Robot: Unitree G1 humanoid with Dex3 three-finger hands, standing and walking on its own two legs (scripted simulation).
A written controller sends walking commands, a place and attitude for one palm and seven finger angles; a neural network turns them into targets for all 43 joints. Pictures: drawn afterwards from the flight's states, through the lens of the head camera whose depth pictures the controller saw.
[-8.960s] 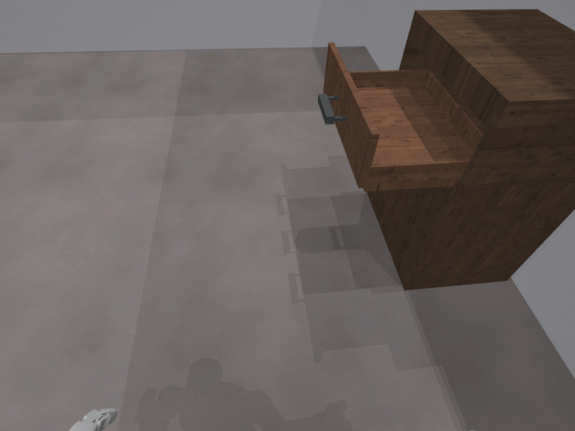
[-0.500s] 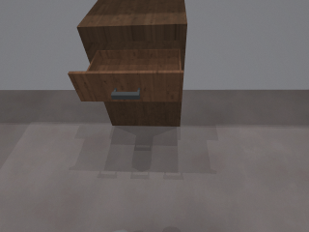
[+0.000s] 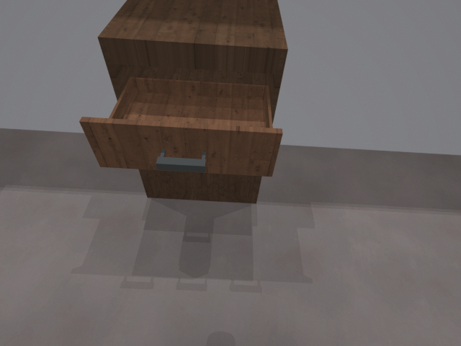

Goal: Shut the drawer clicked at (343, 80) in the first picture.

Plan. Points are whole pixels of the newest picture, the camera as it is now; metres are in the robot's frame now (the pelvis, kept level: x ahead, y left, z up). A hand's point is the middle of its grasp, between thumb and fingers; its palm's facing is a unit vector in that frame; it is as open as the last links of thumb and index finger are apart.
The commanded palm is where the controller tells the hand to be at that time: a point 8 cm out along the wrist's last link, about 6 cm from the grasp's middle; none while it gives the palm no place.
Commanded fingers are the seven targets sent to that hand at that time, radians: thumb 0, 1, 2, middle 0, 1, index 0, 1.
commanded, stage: take the last steps up to it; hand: left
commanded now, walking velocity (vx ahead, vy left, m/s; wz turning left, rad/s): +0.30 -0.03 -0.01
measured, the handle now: (182, 159) +0.59 +0.18 -0.10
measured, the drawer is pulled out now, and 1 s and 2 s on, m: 0.29 0.29 0.29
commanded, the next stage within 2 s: come to a stop and stand still in 0.54 s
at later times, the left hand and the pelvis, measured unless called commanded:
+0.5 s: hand (178, 300) +0.23 +0.13 -0.16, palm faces +0.08 -0.97 -0.22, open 7.2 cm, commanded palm none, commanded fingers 0.00 0.90 0.90 -0.20 -0.30 -0.20 -0.30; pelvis +0.18 -0.06 +0.01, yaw +2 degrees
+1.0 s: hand (167, 292) +0.25 +0.16 -0.18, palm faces +0.08 -0.98 -0.20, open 7.4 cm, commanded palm none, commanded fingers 0.00 0.90 0.90 -0.20 -0.30 -0.20 -0.30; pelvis +0.25 -0.03 +0.01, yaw +1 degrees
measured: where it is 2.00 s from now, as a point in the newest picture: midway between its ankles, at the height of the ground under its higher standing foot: outside the picture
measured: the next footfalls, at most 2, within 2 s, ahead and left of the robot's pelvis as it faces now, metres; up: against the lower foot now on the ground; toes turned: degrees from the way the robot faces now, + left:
right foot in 0.28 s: +0.22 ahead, -0.16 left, +0.00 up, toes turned -8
left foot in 0.70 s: +0.33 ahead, +0.07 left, +0.00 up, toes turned +11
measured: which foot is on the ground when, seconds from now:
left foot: down 0.00-0.28, up 0.30-0.68, down 0.70-1.00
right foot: up 0.00-0.26, down 0.28-0.70, up 0.72-1.00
